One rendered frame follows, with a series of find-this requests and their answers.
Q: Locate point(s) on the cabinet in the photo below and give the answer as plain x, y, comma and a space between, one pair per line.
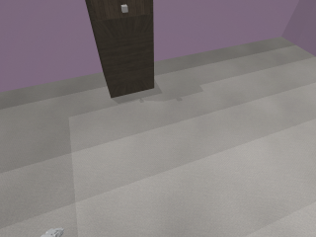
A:
126, 50

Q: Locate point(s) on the drawer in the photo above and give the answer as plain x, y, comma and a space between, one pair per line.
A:
111, 9

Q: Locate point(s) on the handle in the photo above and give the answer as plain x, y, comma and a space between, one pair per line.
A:
124, 8

